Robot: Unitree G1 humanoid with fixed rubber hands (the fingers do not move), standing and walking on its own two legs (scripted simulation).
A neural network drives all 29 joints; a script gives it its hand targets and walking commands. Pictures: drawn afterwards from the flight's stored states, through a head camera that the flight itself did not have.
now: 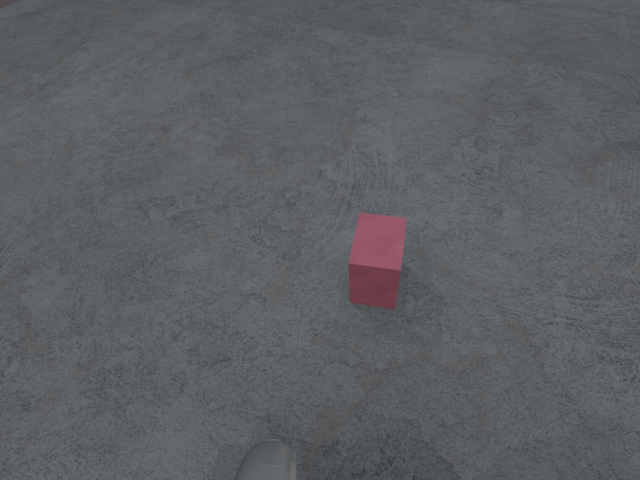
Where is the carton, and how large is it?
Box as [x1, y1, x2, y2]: [349, 213, 406, 308]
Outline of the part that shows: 359,213 349,259 350,302 394,308 400,271 406,218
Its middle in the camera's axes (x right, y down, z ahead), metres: +0.21 +0.08 +1.37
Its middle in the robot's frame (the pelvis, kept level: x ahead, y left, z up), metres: +0.87 -0.07 -0.66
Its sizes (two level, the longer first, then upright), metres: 0.220 0.163 0.250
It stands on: the floor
